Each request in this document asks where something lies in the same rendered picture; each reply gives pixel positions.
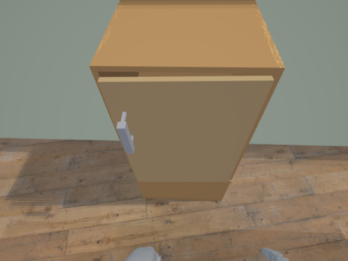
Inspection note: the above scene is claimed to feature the handle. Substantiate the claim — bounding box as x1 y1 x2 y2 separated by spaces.
116 111 135 154

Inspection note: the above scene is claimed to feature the cupboard door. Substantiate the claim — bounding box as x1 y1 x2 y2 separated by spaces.
98 76 274 182

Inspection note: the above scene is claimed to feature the right robot hand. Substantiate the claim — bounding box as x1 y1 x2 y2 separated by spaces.
262 248 289 261

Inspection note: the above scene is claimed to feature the robot left thigh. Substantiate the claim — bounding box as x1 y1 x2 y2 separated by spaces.
124 247 161 261

